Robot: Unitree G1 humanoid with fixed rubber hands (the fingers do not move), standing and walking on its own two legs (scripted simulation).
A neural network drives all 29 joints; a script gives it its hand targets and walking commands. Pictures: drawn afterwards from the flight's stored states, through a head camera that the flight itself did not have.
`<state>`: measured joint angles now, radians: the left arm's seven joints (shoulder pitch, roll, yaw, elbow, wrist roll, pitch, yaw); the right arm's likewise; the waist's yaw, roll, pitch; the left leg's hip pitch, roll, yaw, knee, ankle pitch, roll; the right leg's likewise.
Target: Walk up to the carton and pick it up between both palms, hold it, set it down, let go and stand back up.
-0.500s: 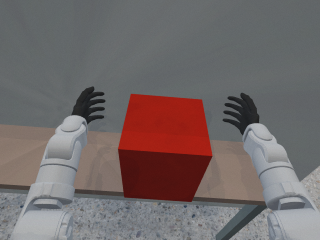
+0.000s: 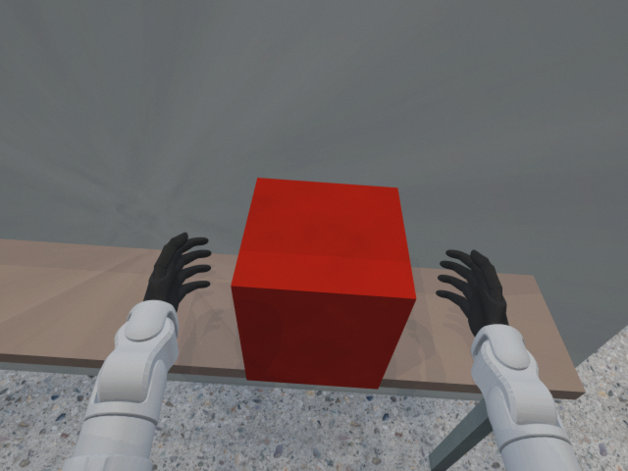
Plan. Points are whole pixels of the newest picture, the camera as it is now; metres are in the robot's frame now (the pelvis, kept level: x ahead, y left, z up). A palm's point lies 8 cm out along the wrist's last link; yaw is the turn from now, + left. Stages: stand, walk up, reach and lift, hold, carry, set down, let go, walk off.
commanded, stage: set down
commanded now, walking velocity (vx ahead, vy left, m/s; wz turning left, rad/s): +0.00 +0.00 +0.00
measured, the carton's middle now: (319, 287) +0.40 +0.00 +0.00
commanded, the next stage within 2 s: let go in 1.82 s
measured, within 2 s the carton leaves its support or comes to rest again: neither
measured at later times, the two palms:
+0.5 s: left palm (153, 377) +0.24 +0.20 +0.01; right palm (484, 395) +0.24 -0.21 +0.01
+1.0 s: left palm (147, 420) +0.20 +0.21 -0.03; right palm (477, 433) +0.20 -0.21 -0.03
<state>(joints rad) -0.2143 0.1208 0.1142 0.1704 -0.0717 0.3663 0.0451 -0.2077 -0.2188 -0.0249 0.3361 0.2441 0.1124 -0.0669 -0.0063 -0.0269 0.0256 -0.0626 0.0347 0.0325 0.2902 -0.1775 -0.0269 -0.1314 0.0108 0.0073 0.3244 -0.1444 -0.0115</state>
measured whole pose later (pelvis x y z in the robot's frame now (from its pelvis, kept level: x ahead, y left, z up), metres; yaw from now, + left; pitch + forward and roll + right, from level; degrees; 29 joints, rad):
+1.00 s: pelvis +0.01 +0.01 +0.00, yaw -1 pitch -5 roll +0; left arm 0.20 0.15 -0.06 0.43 -0.08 -0.16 0.10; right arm 0.19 -0.17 -0.02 0.56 0.12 -0.29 0.03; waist 0.03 -0.02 0.04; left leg -0.02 0.03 0.04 0.32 -0.23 -0.02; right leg -0.08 0.01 0.02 0.34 -0.18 0.00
